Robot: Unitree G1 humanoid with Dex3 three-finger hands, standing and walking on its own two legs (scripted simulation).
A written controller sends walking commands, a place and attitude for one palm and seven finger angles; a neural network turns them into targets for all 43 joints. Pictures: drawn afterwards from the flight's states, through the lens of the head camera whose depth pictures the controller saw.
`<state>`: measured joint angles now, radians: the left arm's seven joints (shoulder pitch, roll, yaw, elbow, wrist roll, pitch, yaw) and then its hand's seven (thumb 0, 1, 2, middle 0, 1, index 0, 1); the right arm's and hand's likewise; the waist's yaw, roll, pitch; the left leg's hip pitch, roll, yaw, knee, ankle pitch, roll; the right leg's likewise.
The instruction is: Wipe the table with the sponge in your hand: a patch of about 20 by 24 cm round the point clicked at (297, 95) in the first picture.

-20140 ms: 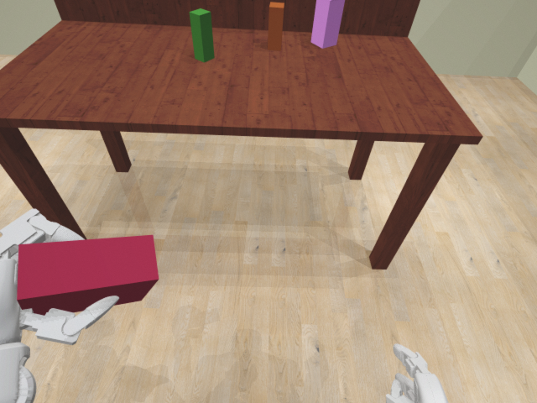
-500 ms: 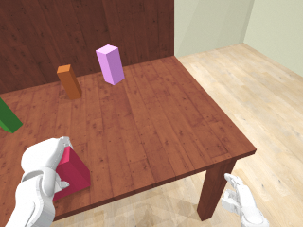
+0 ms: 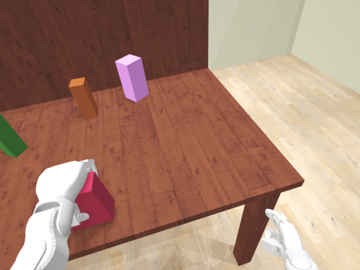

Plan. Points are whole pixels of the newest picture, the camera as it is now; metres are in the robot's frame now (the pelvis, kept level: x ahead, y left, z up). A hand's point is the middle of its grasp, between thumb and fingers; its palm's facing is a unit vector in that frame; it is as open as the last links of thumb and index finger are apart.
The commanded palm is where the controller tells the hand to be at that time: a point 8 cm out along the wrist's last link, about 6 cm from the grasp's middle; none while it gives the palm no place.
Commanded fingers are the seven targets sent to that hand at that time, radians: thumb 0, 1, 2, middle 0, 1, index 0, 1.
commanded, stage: lower the sponge onto the table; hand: left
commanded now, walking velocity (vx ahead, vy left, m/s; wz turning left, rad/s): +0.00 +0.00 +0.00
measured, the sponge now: (85, 207) +0.22 +0.27 +0.04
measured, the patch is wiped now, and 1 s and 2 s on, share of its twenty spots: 0.00 0.00 0.15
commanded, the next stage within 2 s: wipe forward along the first lane in 1.38 s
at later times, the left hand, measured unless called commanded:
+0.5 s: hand (74, 187) +0.23 +0.28 +0.09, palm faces +0.03 -0.08 -1.00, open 9.3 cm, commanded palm +0.20 +0.28 +0.15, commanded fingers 0.00 0.10 1.30 -1.20 -1.60 -1.20 -1.60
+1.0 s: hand (71, 196) +0.22 +0.29 +0.07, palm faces +0.01 -0.11 -0.99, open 9.3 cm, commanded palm +0.19 +0.28 +0.13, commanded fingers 0.00 0.10 1.30 -1.20 -1.60 -1.20 -1.60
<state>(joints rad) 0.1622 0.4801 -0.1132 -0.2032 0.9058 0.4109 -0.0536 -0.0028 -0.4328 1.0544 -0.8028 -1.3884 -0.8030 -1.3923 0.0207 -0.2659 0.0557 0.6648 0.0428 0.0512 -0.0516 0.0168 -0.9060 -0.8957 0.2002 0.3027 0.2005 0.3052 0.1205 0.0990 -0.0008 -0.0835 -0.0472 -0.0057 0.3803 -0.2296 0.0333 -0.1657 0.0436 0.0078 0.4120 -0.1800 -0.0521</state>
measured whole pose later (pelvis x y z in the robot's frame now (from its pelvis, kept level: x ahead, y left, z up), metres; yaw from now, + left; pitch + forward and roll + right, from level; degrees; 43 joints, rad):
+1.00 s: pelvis +0.01 +0.00 +0.00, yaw +0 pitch -2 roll +0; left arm 0.19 0.46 -0.06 -0.13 0.92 0.36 0.05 0.00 -0.43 1.06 -0.80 -1.39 -0.80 -1.39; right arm 0.04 -0.26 0.03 0.68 0.04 0.03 -0.06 0.02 -0.91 -0.90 0.20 0.30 0.20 0.30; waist 0.13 0.08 -0.01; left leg -0.10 -0.04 -0.02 0.40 -0.26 0.03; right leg -0.17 0.05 0.00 0.40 -0.19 -0.05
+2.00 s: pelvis +0.01 -0.01 +0.00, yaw +1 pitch +2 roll +0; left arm -0.05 0.47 -0.03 0.21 0.95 0.30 0.07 -0.01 -0.46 1.10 -0.81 -1.39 -0.81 -1.39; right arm 0.08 -0.27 0.02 0.71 0.07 0.04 -0.08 0.02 -0.91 -0.90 0.20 0.30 0.20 0.30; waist 0.10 0.07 -0.05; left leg -0.23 -0.04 -0.03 0.45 -0.26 0.02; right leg -0.29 0.05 -0.01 0.45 -0.20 -0.06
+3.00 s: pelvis +0.00 +0.01 -0.01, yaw +1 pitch +9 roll -1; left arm -0.49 0.60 0.04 0.79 0.99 0.09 0.11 0.00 -0.49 1.13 -0.82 -1.39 -0.82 -1.40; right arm 0.20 -0.29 0.00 0.71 0.10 0.07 -0.08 0.01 -0.91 -0.90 0.20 0.30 0.20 0.30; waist 0.02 0.05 -0.10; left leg -0.43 -0.04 -0.03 0.55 -0.28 0.04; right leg -0.46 0.05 -0.02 0.50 -0.20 -0.04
